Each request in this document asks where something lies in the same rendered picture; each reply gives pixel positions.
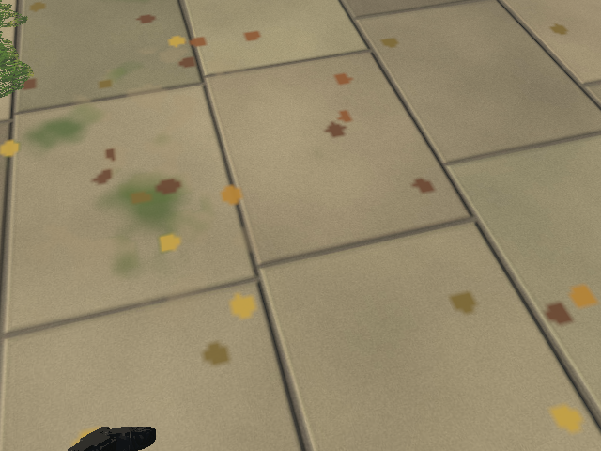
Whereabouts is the left robot hand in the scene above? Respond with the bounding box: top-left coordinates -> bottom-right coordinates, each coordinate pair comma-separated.
68,427 -> 156,451

